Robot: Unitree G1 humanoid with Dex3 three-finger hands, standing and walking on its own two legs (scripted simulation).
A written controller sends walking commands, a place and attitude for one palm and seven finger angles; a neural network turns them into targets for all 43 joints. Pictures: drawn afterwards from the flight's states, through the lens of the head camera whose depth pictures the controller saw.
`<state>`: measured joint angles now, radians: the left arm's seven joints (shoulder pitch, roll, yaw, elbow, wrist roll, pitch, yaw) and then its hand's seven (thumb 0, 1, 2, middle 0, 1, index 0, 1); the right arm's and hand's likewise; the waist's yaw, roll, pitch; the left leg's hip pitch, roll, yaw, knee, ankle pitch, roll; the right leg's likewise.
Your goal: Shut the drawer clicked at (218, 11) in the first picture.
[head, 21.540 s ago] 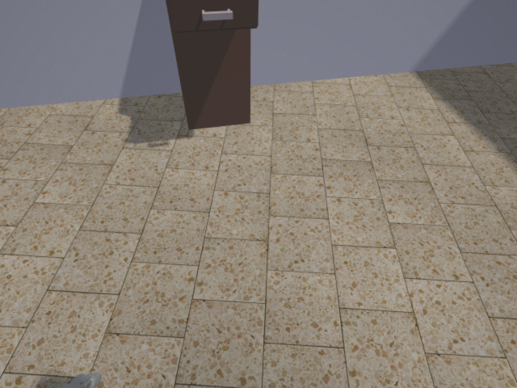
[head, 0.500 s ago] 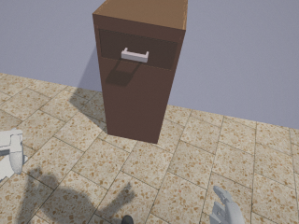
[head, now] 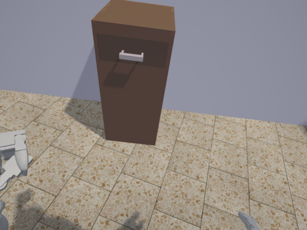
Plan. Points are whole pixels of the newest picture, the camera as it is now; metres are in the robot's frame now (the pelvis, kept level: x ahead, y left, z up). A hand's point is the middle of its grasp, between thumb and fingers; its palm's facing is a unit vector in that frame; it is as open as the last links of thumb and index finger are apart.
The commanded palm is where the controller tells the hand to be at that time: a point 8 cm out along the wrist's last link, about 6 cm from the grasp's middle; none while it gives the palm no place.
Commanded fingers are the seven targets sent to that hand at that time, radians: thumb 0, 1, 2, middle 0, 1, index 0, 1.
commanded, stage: stop stepping back and stand still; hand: left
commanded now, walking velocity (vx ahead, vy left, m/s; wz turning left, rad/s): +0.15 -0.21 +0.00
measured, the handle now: (131, 55) +0.91 +0.18 +0.03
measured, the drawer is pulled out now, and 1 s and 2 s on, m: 0.00 0.00 0.00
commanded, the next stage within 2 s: let the arm hang, fingers relaxed in 0.64 s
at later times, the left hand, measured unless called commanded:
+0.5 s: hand (11, 190) +0.13 +0.25 +0.17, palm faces +0.47 -0.79 -0.39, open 3.3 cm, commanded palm +0.06 +0.28 +0.19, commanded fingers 0.00 0.90 0.90 -1.40 -1.60 -1.40 -1.60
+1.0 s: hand out of the picture +0.03 +0.20 -0.14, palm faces +0.08 -0.97 -0.21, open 3.1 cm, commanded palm none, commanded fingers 0.00 0.90 0.90 -0.84 -0.99 -0.84 -0.99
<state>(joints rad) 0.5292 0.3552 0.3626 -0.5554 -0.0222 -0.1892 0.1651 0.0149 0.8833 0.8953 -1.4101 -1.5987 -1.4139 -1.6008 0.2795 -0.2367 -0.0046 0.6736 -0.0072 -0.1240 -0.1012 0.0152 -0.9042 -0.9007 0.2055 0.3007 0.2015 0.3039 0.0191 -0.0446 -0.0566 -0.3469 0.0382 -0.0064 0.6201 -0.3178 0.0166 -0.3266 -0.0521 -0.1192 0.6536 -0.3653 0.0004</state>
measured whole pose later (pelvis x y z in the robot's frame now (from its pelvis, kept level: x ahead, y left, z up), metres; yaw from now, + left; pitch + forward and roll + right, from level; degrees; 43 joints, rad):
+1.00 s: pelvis -0.04 +0.01 +0.01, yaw +6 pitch +0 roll +0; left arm 0.25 0.20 0.00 0.79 0.03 0.06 0.01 0.01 0.91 0.89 -1.16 -1.37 -1.17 -1.37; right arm 0.14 -0.23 0.01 0.87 -0.02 -0.01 0.00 0.01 -0.91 -0.90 0.20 0.30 0.20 0.30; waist -0.02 -0.01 0.05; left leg -0.29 -0.03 0.01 0.54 -0.25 0.03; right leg -0.27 -0.03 -0.05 0.55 -0.27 0.00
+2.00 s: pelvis -0.03 -0.01 +0.02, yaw +6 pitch -1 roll +0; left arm 0.27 0.15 0.01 1.15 0.01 0.00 0.03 0.01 0.91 0.90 -0.20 -0.30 -0.20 -0.30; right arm 0.31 -0.13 -0.01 1.14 -0.01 0.00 -0.03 0.00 -0.91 -0.90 0.20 0.30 0.20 0.30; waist 0.00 0.02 0.05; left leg -0.19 0.00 0.00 0.42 -0.20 0.00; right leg -0.18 0.00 -0.06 0.43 -0.22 -0.03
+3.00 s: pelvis -0.01 -0.02 +0.02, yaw +6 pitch -1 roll +0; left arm 0.23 0.18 0.01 1.15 0.00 -0.01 0.02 0.01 0.90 0.90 -0.20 -0.30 -0.20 -0.30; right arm 0.25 -0.17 -0.01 1.14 -0.01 0.00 -0.03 0.00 -0.91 -0.90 0.20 0.30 0.20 0.30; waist 0.00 0.02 0.06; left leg -0.15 0.02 -0.01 0.38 -0.21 -0.03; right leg -0.13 0.03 -0.07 0.38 -0.23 -0.05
